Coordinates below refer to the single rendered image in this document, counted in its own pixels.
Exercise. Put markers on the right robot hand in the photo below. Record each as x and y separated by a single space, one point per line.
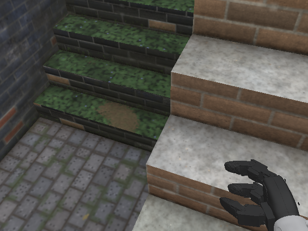
274 198

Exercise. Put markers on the robot right forearm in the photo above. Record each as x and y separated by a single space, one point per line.
290 223

